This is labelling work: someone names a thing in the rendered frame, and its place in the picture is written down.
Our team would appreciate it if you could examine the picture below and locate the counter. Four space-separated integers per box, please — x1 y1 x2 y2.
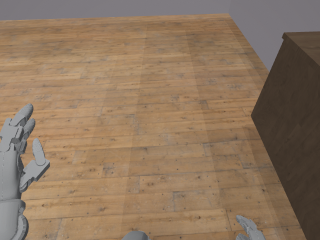
250 31 320 240

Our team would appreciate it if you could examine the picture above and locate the robot left forearm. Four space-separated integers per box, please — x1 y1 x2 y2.
0 199 29 240

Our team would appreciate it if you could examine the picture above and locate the right robot hand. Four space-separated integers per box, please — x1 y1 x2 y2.
235 215 266 240

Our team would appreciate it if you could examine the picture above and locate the left robot hand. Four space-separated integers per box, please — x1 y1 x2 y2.
0 103 50 201

